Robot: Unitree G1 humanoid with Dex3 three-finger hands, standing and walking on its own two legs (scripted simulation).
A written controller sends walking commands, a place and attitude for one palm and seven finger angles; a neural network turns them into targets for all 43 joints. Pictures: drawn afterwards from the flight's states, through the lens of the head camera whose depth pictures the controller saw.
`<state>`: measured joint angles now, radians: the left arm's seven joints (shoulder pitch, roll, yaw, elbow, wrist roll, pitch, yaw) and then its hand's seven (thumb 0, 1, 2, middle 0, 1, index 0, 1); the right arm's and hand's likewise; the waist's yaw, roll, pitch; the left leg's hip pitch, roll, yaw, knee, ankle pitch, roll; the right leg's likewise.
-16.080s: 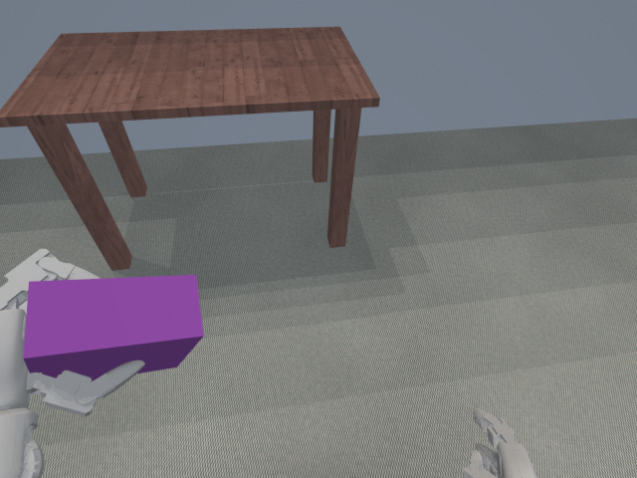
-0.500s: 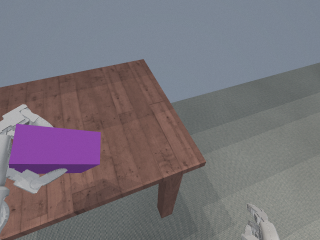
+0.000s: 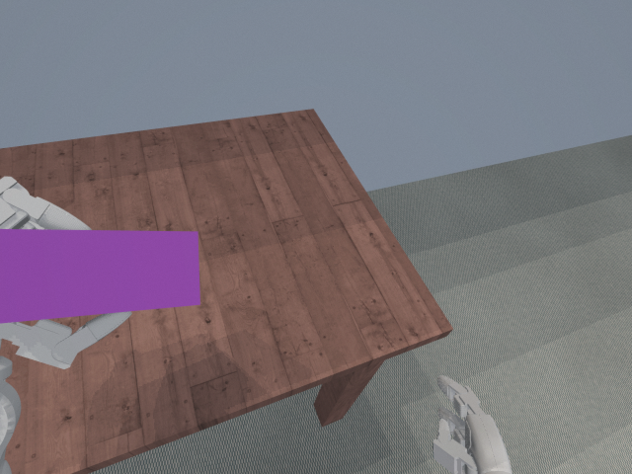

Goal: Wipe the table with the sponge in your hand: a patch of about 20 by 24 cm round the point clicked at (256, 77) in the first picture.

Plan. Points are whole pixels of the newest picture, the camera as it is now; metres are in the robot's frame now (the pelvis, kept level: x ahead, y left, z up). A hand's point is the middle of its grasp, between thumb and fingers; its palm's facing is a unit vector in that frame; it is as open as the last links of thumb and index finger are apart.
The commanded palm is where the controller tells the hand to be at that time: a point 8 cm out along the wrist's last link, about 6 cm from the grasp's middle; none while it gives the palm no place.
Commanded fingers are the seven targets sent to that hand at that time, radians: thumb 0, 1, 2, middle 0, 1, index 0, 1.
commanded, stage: come to a stop and stand still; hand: left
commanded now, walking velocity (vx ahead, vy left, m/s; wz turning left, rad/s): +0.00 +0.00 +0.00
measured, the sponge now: (131, 274) +0.25 +0.21 +0.16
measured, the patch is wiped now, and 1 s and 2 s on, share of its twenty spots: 0.00 0.00 0.00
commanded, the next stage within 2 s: look again from close up in 0.20 s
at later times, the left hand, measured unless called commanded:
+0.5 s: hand (104, 323) +0.20 +0.22 +0.16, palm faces +0.36 -0.85 -0.38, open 10.1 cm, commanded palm +0.15 +0.25 +0.18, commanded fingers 0.00 0.10 1.30 -1.20 -1.60 -1.20 -1.60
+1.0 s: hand (111, 260) +0.24 +0.22 +0.19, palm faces +0.38 -0.78 -0.49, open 10.1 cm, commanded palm +0.15 +0.24 +0.18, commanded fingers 0.00 0.10 1.30 -1.20 -1.60 -1.20 -1.60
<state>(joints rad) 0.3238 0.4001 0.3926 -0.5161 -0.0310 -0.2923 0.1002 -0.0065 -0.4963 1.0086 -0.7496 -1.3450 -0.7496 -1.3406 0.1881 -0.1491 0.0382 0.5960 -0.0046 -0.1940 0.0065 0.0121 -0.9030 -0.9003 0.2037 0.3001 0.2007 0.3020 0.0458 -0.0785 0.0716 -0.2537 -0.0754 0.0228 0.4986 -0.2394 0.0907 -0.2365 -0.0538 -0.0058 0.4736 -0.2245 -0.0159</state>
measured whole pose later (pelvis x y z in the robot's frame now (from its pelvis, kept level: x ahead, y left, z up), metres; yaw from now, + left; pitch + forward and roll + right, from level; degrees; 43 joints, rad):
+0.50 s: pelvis -0.02 -0.03 +0.00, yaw -1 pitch +0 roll -2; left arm 0.45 0.36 0.35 -0.43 -0.04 -0.24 0.10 -0.01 -0.50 1.01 -0.75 -1.34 -0.75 -1.34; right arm 0.23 -0.22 0.01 0.60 0.01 -0.12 -0.04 0.01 -0.91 -0.90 0.20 0.30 0.20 0.30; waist 0.01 0.00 0.02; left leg -0.26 -0.03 0.01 0.46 -0.20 0.05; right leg -0.19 0.00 -0.06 0.37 -0.18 0.01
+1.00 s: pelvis +0.00 -0.04 +0.00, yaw +1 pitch +0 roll -1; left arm 0.26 0.53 0.39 -0.38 -0.02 -0.24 0.07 -0.01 -0.50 1.01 -0.75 -1.34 -0.75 -1.34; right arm 0.25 -0.22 0.05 0.55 0.04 -0.12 -0.08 0.01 -0.91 -0.90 0.20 0.30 0.20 0.30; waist 0.03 -0.02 0.06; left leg -0.27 -0.02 -0.01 0.48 -0.22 0.04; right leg -0.20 0.01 -0.08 0.42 -0.23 -0.02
